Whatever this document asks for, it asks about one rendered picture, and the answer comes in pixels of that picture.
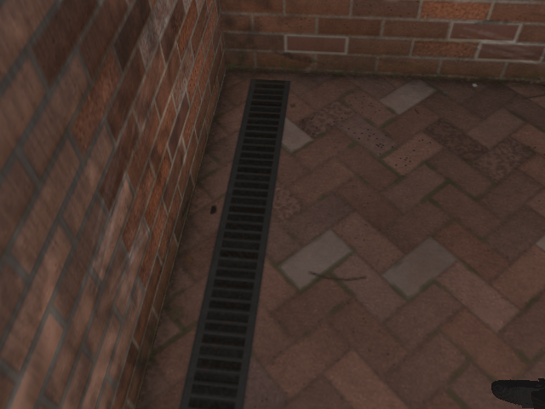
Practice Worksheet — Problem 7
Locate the robot right hand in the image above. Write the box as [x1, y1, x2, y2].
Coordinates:
[491, 378, 545, 409]

